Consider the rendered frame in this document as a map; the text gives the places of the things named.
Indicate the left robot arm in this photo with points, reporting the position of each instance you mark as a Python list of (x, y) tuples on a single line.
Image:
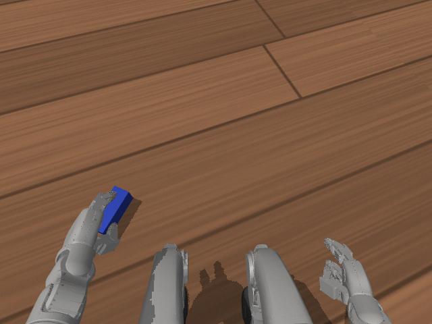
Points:
[(64, 298)]

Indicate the right robot hand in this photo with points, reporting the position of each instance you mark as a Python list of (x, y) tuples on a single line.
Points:
[(348, 280)]

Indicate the left robot hand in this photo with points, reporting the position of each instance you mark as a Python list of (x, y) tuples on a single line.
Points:
[(86, 227)]

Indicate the right robot arm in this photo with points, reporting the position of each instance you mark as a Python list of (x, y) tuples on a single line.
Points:
[(365, 309)]

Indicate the carton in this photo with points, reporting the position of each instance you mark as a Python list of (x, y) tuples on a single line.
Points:
[(115, 209)]

